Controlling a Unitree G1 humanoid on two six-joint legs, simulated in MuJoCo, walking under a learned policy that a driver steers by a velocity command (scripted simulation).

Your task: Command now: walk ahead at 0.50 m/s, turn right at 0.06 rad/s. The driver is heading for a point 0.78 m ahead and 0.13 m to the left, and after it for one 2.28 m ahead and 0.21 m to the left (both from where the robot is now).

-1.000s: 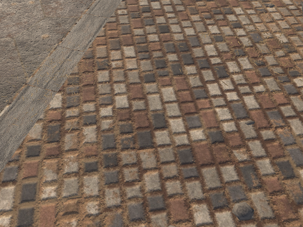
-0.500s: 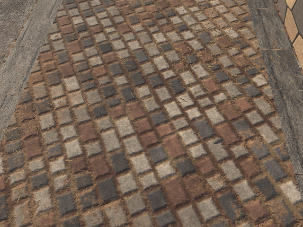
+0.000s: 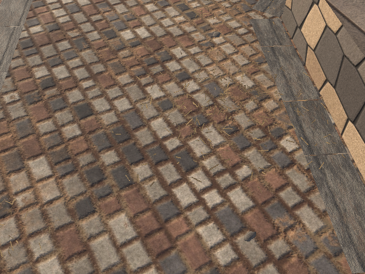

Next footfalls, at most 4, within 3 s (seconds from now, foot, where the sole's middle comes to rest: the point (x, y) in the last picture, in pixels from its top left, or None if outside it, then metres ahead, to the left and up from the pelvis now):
0.30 right None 0.33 -0.15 -0.78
0.84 left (151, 241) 0.61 0.10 -0.78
1.28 right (175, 175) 0.91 0.00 -0.78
1.62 left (131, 207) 0.76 0.19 -0.78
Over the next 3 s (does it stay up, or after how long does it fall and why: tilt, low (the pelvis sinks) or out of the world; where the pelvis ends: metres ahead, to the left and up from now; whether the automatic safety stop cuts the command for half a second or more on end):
stays up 0.81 0.05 -0.01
